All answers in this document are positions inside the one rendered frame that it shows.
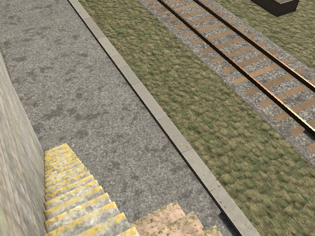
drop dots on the stairs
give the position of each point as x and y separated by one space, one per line
75 204

